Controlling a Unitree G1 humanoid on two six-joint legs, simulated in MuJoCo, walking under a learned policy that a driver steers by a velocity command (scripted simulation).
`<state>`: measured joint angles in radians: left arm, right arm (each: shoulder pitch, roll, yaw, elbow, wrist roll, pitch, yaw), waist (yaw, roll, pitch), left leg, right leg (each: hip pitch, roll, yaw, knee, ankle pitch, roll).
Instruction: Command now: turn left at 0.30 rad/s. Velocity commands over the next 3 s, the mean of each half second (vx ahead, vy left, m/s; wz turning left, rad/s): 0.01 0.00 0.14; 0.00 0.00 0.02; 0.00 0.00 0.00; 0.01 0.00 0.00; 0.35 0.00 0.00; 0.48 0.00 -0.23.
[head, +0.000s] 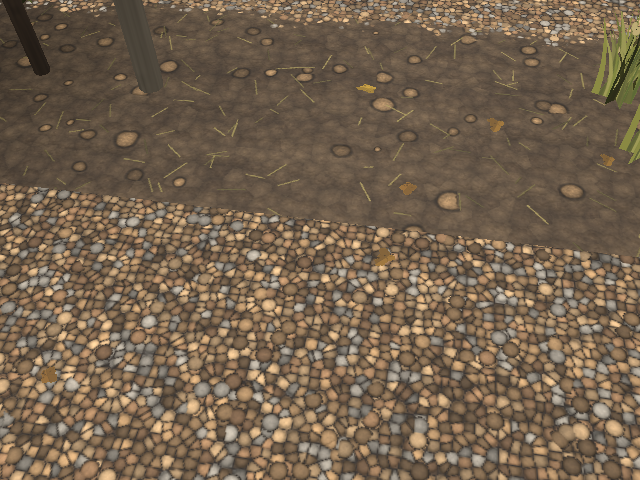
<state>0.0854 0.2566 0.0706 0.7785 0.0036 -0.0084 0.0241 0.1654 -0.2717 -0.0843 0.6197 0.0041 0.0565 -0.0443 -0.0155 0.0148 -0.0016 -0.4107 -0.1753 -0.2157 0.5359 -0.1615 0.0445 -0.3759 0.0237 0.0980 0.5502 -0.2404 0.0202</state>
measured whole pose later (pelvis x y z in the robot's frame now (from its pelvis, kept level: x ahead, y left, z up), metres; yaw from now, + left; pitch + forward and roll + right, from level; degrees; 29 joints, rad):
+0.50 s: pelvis +0.02 +0.00 +0.00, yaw +3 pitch -1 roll +0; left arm 0.15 0.22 0.04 0.82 0.01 0.00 0.00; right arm 0.19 -0.22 -0.06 0.72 -0.01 0.02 -0.01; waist 0.02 0.00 0.03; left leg -0.22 -0.01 -0.09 0.56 -0.33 -0.02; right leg -0.25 0.00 0.05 0.55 -0.29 0.02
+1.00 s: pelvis +0.02 +0.01 +0.00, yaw +3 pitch -2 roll +0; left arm 0.19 0.23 0.05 0.97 0.00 0.01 0.04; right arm 0.20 -0.21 -0.05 0.89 0.00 0.00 -0.03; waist 0.02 0.00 0.05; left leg -0.18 -0.02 -0.08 0.55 -0.33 -0.01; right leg -0.22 -0.02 0.05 0.55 -0.29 0.04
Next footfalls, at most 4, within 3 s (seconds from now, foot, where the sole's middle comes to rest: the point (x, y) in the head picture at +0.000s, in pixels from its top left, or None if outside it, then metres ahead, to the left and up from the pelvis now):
0.30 left None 0.03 0.13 -0.77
2.62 left None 0.44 0.12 -0.77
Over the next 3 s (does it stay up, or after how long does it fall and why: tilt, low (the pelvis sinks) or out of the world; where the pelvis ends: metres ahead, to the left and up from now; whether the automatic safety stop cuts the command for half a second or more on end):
stays up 0.45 0.02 0.01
